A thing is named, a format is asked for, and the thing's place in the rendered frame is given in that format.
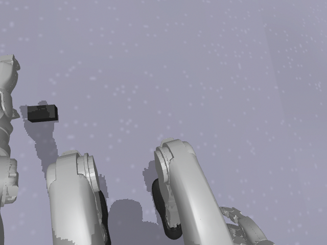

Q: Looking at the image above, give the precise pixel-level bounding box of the small box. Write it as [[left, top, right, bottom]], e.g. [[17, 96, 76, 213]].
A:
[[28, 105, 58, 123]]

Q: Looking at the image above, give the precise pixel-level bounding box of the left robot arm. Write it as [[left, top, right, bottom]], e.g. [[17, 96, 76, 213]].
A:
[[0, 88, 19, 245]]

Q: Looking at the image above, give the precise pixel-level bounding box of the right robot foot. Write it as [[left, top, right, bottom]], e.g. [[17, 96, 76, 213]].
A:
[[152, 178, 182, 240]]

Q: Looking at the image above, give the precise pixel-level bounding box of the left robot hand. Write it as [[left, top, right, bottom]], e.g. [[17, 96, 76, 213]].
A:
[[0, 54, 20, 119]]

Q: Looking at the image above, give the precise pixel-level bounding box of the right robot hand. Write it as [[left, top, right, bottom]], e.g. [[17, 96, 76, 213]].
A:
[[219, 207, 268, 245]]

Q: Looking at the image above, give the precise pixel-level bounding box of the left robot foot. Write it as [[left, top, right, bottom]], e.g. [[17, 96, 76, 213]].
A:
[[99, 191, 111, 245]]

